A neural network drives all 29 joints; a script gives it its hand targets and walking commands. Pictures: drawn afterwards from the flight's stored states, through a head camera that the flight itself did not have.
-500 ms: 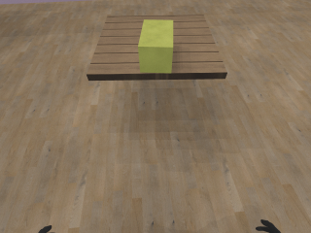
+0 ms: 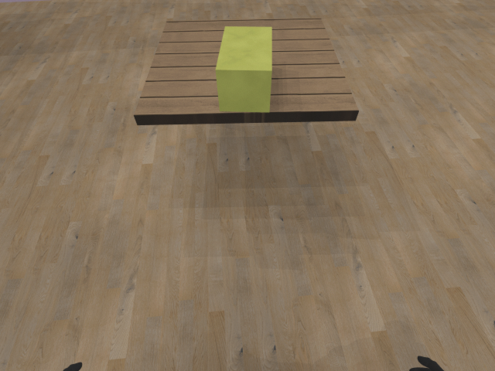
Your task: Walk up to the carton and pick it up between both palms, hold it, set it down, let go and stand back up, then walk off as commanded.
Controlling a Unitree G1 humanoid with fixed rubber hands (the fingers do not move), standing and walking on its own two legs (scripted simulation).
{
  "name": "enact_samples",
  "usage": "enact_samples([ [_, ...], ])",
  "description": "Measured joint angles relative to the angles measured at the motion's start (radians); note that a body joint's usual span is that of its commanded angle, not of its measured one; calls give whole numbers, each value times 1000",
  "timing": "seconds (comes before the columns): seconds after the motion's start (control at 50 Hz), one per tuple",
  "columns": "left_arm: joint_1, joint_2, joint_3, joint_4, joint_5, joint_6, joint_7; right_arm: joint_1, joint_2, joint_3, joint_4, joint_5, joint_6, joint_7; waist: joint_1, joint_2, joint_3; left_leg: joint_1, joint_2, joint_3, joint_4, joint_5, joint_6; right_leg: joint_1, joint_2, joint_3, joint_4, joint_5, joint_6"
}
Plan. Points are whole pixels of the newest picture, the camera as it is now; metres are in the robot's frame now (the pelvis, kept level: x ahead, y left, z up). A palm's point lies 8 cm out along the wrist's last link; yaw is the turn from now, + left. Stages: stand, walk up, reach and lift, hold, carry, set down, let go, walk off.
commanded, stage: stand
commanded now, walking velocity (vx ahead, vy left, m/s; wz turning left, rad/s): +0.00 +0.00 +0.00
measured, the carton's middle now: (246, 67) +1.10 -0.02 -0.11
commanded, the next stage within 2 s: none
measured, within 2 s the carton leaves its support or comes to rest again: neither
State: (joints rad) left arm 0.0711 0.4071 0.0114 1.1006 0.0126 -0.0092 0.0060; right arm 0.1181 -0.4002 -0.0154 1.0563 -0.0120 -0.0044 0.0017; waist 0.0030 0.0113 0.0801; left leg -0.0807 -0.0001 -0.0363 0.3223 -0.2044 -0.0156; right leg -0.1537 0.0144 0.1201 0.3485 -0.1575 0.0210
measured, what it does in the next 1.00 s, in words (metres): stands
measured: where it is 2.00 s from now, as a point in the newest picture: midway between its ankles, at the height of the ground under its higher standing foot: outside the picture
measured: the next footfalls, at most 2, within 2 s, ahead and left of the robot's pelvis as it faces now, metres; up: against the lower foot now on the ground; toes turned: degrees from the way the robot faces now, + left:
none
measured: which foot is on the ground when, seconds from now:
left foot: down 0.00-1.00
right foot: down 0.00-1.00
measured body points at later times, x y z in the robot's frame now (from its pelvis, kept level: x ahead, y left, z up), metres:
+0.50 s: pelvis +0.01 +0.00 +0.00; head +0.03 +0.00 +0.45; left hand +0.12 +0.33 -0.11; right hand +0.12 -0.31 -0.12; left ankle -0.02 +0.13 -0.75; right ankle +0.02 -0.13 -0.75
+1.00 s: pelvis +0.01 +0.00 +0.00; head +0.03 +0.00 +0.45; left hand +0.11 +0.32 -0.12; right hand +0.10 -0.32 -0.12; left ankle -0.02 +0.13 -0.75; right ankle +0.02 -0.13 -0.75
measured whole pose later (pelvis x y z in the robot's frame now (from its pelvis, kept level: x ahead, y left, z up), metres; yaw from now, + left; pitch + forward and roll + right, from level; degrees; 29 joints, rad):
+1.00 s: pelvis +0.01 +0.00 +0.00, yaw +0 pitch -2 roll +0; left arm 0.07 0.39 0.02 1.09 0.01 -0.01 0.01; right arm 0.11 -0.40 -0.02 1.06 -0.01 0.00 0.00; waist 0.00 0.00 0.07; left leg -0.07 0.00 -0.03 0.32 -0.22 -0.01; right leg -0.15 0.01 0.13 0.36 -0.18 0.02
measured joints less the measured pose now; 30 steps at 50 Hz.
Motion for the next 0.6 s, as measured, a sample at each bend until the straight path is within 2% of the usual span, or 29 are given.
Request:
enact_samples([
  [0.6,-12,-8,-2,-10,-2,3,2,-26,9,-8,-21,6,-8,-6,2,-1,-13,24,-10,1,-15,-11,6,12,-10,1,14,-27,4],
])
